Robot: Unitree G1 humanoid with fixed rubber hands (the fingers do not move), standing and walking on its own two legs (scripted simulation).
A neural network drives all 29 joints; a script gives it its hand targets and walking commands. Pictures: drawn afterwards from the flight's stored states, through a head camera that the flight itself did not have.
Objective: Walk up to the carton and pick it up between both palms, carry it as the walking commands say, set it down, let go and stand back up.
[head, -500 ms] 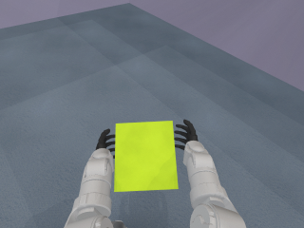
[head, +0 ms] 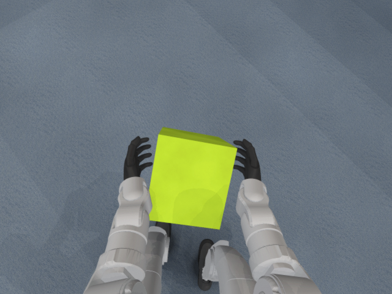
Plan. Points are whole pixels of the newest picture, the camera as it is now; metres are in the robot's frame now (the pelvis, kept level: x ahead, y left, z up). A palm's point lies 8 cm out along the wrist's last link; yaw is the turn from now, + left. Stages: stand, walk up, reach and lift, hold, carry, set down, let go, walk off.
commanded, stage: set down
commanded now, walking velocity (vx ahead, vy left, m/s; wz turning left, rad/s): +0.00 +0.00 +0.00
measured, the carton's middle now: (187, 171) +0.35 +0.03 -0.20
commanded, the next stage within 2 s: none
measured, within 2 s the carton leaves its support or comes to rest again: neither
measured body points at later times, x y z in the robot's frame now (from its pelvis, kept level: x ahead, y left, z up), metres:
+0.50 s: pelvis -0.05 +0.01 -0.06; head +0.23 +0.03 +0.29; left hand +0.30 +0.17 -0.21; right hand +0.36 -0.08 -0.19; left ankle +0.09 +0.13 -0.70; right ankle +0.00 -0.08 -0.70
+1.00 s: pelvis -0.06 +0.01 -0.13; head +0.26 +0.03 +0.18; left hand +0.35 +0.17 -0.31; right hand +0.40 -0.08 -0.28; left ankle +0.09 +0.13 -0.70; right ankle +0.00 -0.08 -0.70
